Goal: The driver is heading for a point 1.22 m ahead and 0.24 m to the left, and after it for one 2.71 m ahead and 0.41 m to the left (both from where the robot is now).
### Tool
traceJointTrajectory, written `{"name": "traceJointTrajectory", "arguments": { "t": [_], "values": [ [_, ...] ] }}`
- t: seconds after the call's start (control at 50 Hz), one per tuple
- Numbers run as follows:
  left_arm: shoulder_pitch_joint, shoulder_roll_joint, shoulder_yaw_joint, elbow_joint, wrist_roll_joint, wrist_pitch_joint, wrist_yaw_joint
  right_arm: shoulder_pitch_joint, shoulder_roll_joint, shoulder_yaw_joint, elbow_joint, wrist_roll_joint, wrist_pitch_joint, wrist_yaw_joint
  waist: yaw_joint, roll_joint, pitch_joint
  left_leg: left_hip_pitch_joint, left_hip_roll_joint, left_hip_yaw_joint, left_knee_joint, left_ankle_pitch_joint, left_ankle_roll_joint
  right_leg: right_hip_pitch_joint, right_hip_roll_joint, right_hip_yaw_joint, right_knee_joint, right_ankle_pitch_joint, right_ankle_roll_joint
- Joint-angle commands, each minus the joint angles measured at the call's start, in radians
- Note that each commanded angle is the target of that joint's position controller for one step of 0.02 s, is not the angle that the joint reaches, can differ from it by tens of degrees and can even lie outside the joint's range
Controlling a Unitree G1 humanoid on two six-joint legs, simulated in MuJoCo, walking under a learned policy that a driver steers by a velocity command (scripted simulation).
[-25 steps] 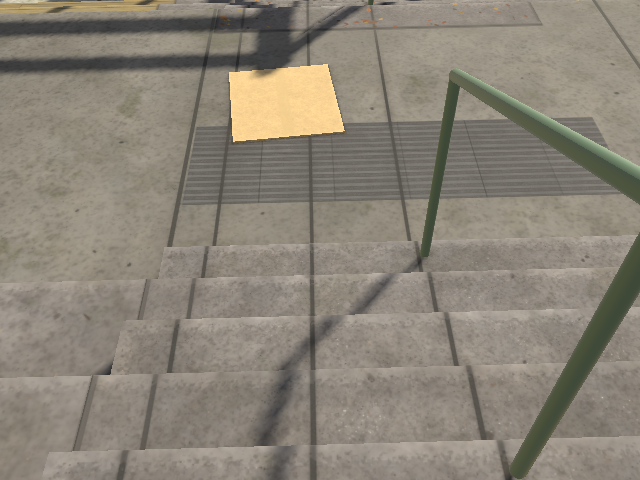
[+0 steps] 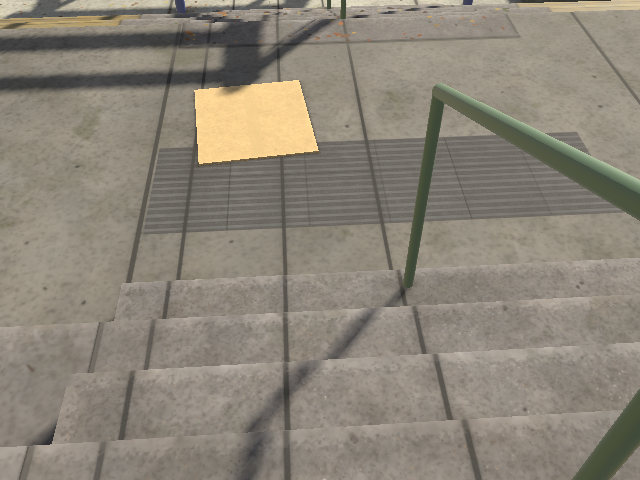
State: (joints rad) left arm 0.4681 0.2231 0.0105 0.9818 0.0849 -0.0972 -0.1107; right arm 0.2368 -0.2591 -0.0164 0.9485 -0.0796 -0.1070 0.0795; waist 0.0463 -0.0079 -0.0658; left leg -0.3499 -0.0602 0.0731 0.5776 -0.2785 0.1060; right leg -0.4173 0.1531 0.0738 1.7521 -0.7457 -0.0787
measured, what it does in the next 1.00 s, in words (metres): goes down, turning left: right foot 0.14 m lower, then left foot 0.14 m lower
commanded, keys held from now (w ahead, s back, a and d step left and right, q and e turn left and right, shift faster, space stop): w+q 0.54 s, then w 0.06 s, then no key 0.30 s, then e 0.10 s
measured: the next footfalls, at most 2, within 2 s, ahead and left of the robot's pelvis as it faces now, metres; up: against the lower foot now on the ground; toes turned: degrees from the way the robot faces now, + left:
right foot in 0.36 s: +0.37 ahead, -0.09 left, -0.14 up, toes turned +11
left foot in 0.92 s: +0.60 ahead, +0.27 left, -0.28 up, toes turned +30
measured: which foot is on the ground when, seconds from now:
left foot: down 0.00-0.36, up 0.38-0.90, down 0.92-1.00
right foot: up 0.00-0.34, down 0.36-0.90, up 0.92-1.00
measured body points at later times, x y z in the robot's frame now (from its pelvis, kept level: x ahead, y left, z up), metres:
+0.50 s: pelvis +0.30 -0.01 -0.14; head +0.29 -0.02 +0.31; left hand +0.30 +0.24 -0.27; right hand +0.38 -0.24 -0.29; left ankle +0.21 +0.10 -0.64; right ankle +0.33 -0.10 -0.87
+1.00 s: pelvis +0.51 +0.12 -0.27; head +0.54 +0.15 +0.18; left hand +0.31 +0.25 -0.41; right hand +0.76 +0.00 -0.39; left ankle +0.57 +0.25 -1.01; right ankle +0.39 -0.08 -0.79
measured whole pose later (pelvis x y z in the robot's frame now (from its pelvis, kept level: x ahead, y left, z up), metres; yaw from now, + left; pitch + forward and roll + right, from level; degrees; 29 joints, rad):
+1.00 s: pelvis +0.51 +0.12 -0.27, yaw +23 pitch +3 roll -3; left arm 0.52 0.15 0.00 1.08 0.01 -0.03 -0.03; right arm 0.04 -0.21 -0.01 0.94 -0.03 -0.07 0.07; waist 0.14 0.02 0.03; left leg -0.40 0.05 0.07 0.39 -0.05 0.04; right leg -0.38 -0.05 -0.04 1.61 -0.88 0.02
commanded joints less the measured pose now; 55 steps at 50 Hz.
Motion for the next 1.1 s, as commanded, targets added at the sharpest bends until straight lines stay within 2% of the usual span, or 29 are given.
{"name": "traceJointTrajectory", "arguments": {
  "t": [0.02,0.06,0.08,0.1,0.14,0.16,0.2,0.26,0.32,0.34,0.36,0.38,0.4,0.44,0.5,0.54,0.62,0.68,0.74,0.78,0.84,0.88,0.92,0.94,0.96,0.98,1.0,1.04,1.1],
  "values": [
    [-0.092,0.074,-0.001,-0.167,0.003,-0.008,0.003,0.276,-0.137,-0.061,0.042,-0.025,0.012,-0.002,-0.154,-0.007,0.032,0.771,0.454,-0.727,-0.134,0.273,0.35,-1.027,-0.105,0.152,0.223,0.265,0.071],
    [-0.136,0.069,-0.004,-0.141,0.044,0.005,0.052,-0.035,0.155,0.048,-0.022,-0.033,-0.002,-0.026,0.016,-0.173,0.087,0.189,0.263,-0.482,-0.221,0.153,0.234,-0.635,-0.252,0.164,-0.348,0.699,0.018],
    [-0.173,0.049,-0.016,-0.149,0.044,0.017,0.056,-0.083,0.11,0.042,-0.022,-0.023,-0.012,-0.034,0.026,0.002,0.167,-0.055,0.206,-0.433,-0.226,0.125,0.241,-0.494,-0.293,0.12,-0.487,0.692,0.0],
    [-0.205,0.053,-0.02,-0.141,0.04,0.03,0.045,-0.034,0.086,0.042,-0.01,0.022,-0.016,-0.039,-0.022,0.028,0.161,-0.193,0.173,-0.348,-0.241,0.067,0.25,-0.355,-0.299,0.049,-0.681,0.756,0.018],
    [-0.208,-0.044,-0.067,-0.148,0.037,0.037,0.021,0.117,-0.03,0.023,0.038,0.0,-0.027,-0.027,-0.025,0.012,0.088,-0.385,0.11,-0.327,-0.143,0.13,0.237,-0.09,-0.26,-0.05,-0.631,0.858,0.06],
    [-0.273,-0.02,-0.071,-0.168,0.038,0.03,0.027,0.175,-0.022,0.022,0.05,-0.02,-0.044,-0.037,-0.067,-0.031,0.089,-0.221,0.114,-0.387,-0.076,0.149,0.228,-0.231,-0.286,0.039,-0.75,1.001,0.08],
    [-0.435,0.05,-0.067,-0.212,0.027,0.018,0.048,0.286,-0.005,0.02,0.07,0.021,-0.055,-0.064,-0.168,-0.069,0.079,-0.015,0.062,-0.336,0.075,0.051,0.166,-0.326,-0.26,0.017,-1.175,1.188,0.084],
    [-0.447,0.01,-0.07,-0.292,0.025,0.037,0.031,0.305,-0.047,0.026,0.052,-0.019,-0.04,-0.029,-0.101,0.073,0.098,-0.431,0.025,-0.367,0.106,-0.013,0.145,0.192,-0.194,-0.115,-1.096,1.194,0.051],
    [-0.43,0.077,-0.044,-0.316,-0.008,0.031,0.057,0.324,-0.077,0.002,0.036,0.032,-0.024,-0.034,-0.071,0.02,0.166,-0.153,0.025,-0.477,0.314,0.039,0.127,0.186,-0.14,-0.137,-1.416,0.995,0.067],
    [-0.278,0.115,-0.021,-0.264,-0.015,0.026,0.07,0.295,-0.075,0.004,0.027,0.01,-0.017,-0.021,-0.009,0.03,0.118,-0.141,-0.016,-0.457,0.498,0.124,0.092,0.371,-0.157,-0.127,-1.451,1.038,0.038],
    [0.087,0.214,0.026,-0.172,-0.023,0.01,0.073,0.193,-0.083,0.003,-0.032,-0.01,-0.022,0.022,0.141,0.005,-0.035,-0.279,-0.005,-0.417,0.804,0.375,0.034,0.725,-0.273,-0.076,-1.246,1.126,-0.086],
    [0.263,0.243,0.036,-0.125,0.003,0.005,0.052,0.477,0.12,0.029,0.026,0.03,-0.027,0.033,0.068,-0.317,-0.314,-0.559,-0.134,-0.228,1.402,-0.462,-0.059,1.122,-0.574,0.161,-0.99,1.898,-0.383],
    [0.275,0.262,0.048,-0.133,0.032,0.023,0.022,0.511,0.055,0.029,-0.025,0.047,-0.02,0.053,0.063,-0.168,-0.394,-0.741,-0.079,-0.21,1.594,-0.479,-0.072,1.139,-0.7,0.382,-1.024,1.869,-0.477],
    [0.11,0.167,0.034,-0.142,-0.001,0.026,0.022,0.161,-0.003,0.015,-0.146,0.049,0.005,0.011,0.088,-0.059,-0.064,-1.079,0.048,-0.176,1.532,-0.279,-0.092,0.776,-0.673,0.382,-1.222,1.002,-0.342],
    [-0.155,-0.098,-0.039,-0.168,0.006,0.001,0.058,0.203,0.079,0.045,-0.077,0.002,0.042,-0.008,-0.125,-0.004,0.172,-0.642,0.238,-0.238,1.037,0.164,-0.04,-0.009,-0.485,0.105,-1.408,0.809,-0.2],
    [-0.197,-0.065,-0.034,-0.161,-0.006,-0.043,0.093,0.171,0.067,0.042,-0.042,-0.022,0.025,0.026,-0.097,-0.021,0.144,-0.423,0.217,-0.139,0.609,0.413,-0.019,-0.204,-0.349,-0.102,-1.451,0.682,-0.179],
    [0.048,0.052,-0.017,-0.003,0.021,-0.028,0.085,0.06,0.034,0.03,-0.052,-0.01,0.009,0.031,-0.062,-0.026,0.086,-0.551,0.183,-0.169,0.526,0.515,-0.029,0.074,-0.443,0.015,-1.315,0.892,-0.22],
    [0.235,-0.059,-0.051,0.09,-0.003,-0.027,0.124,-0.168,0.049,0.05,-0.108,-0.021,0.01,-0.008,0.058,-0.024,0.105,-0.929,0.223,-0.225,0.202,0.664,-0.081,0.507,-0.467,0.072,-1.172,0.867,-0.182],
    [0.156,-0.038,-0.061,0.06,0.031,-0.016,0.094,-0.174,0.039,0.061,-0.102,-0.02,0.042,0.02,-0.008,-0.036,0.139,-0.256,0.165,-0.054,0.158,0.883,-0.047,-0.106,-0.345,-0.073,-1.189,0.6,-0.134],
    [0.067,0.014,-0.048,0.034,0.012,-0.019,0.082,-0.206,-0.042,0.033,-0.132,-0.016,0.062,0.017,-0.028,-0.036,0.183,-0.178,0.154,-0.066,0.137,0.692,-0.06,-0.124,-0.371,-0.062,-1.159,0.544,-0.119],
    [0.219,0.033,-0.029,0.097,-0.028,-0.008,0.133,-0.367,-0.017,0.04,-0.147,-0.007,0.086,0.017,0.107,0.018,0.235,-0.375,0.184,-0.081,-0.259,0.607,-0.087,0.298,-0.426,0.018,-1.02,0.566,-0.089],
    [0.275,0.061,-0.006,0.14,-0.027,0.039,0.128,-0.329,-0.01,0.036,-0.101,0.013,0.062,-0.011,0.123,0.043,0.216,-0.206,0.168,-0.047,-0.477,0.694,-0.075,0.369,-0.409,0.025,-0.958,0.608,-0.077],
    [0.345,0.036,-0.007,0.159,0.021,0.061,0.056,0.069,-0.125,-0.031,-0.022,0.028,0.031,-0.028,-0.029,0.091,-0.079,0.58,0.206,-0.013,-0.224,1.121,0.056,0.074,-0.286,-0.132,-0.62,0.631,0.042],
    [0.334,-0.014,0.023,0.145,-0.143,0.073,0.129,0.284,-0.155,-0.033,0.121,0.058,0.032,-0.046,-0.059,0.145,-0.116,0.993,0.418,-0.105,0.141,1.889,0.05,-0.383,-0.129,-0.226,-0.227,-0.262,0.048],
    [0.291,0.003,0.016,0.106,-0.191,0.084,0.159,0.372,-0.169,-0.051,0.119,0.117,0.055,-0.054,-0.137,0.217,-0.403,1.124,0.58,-0.267,0.208,1.952,0.153,-0.451,-0.144,-0.139,0.126,-0.361,0.07],
    [0.121,-0.057,-0.025,0.007,-0.05,0.062,0.032,0.491,-0.195,-0.063,0.113,0.043,0.057,-0.005,-0.21,0.294,-0.608,1.093,0.548,-0.31,-0.01,1.187,0.245,-0.458,-0.237,-0.042,0.159,-0.319,0.073],
    [0.057,-0.036,-0.01,0.009,-0.076,0.049,0.013,0.322,-0.126,-0.048,0.085,0.046,0.06,0.018,-0.124,0.087,-0.311,0.768,0.477,-0.257,-0.071,0.836,0.153,-0.492,-0.265,-0.048,0.071,-0.244,0.115],
    [0.121,-0.111,-0.043,0.05,-0.091,0.016,0.021,0.069,-0.059,-0.015,0.014,0.043,0.065,0.043,0.017,0.031,-0.028,0.214,0.452,-0.171,-0.188,0.702,0.111,-0.291,-0.308,-0.024,-0.173,-0.147,0.193],
    [0.196,-0.098,-0.03,0.069,-0.066,0.018,0.06,-0.003,-0.049,-0.026,-0.023,0.037,0.003,0.0,0.058,0.043,0.038,-0.148,0.429,-0.09,-0.275,0.601,0.189,-0.077,-0.297,-0.005,-0.248,0.266,0.225]
  ]
}}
